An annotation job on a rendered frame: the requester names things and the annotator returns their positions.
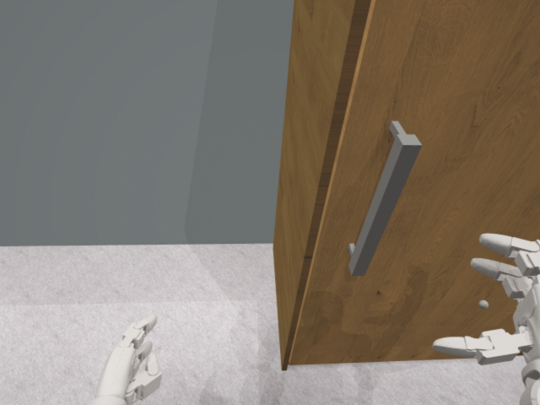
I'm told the wardrobe door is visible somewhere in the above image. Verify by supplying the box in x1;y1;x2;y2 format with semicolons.
289;0;540;365

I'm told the right robot forearm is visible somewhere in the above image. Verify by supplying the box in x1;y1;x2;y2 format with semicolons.
520;359;540;405

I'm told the handle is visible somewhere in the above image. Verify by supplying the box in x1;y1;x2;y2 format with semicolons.
348;121;422;276

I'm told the left robot hand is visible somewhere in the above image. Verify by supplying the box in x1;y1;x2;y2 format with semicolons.
94;315;162;405

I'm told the right robot hand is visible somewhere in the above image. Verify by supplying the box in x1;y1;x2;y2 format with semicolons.
433;234;540;365

